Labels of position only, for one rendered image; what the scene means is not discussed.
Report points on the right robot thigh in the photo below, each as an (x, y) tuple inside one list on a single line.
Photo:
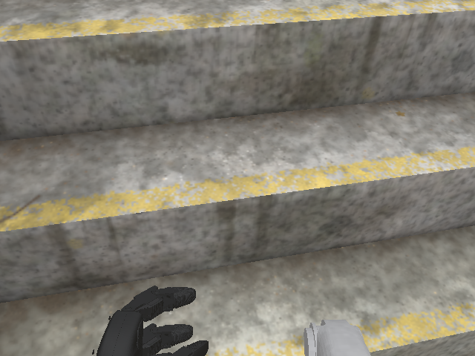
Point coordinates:
[(334, 338)]

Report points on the robot left hand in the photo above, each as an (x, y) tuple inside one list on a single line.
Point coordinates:
[(125, 335)]

